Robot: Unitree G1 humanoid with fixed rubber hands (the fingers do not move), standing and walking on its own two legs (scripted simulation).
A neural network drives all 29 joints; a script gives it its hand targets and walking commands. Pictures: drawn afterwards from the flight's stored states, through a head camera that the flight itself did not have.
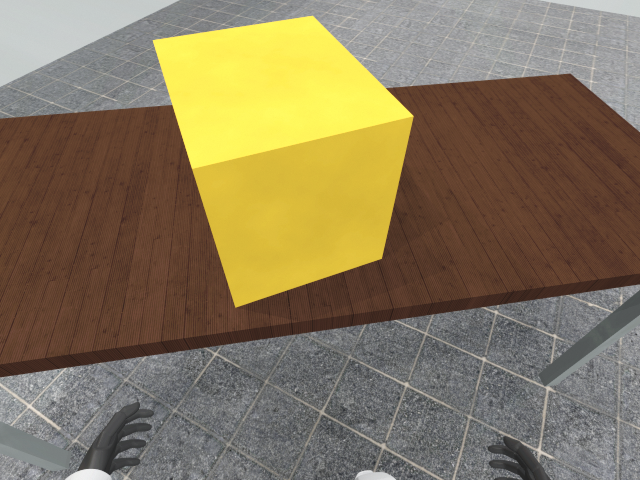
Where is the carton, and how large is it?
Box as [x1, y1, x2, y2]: [153, 16, 413, 307]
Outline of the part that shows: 313,16 153,40 235,307 379,259 382,255 413,116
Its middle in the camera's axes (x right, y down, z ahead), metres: -0.07 -0.14 +0.60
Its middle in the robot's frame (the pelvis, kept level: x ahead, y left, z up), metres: +0.55 +0.08 +0.09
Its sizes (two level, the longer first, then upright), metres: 0.313 0.252 0.269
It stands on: a table, 0.71 m high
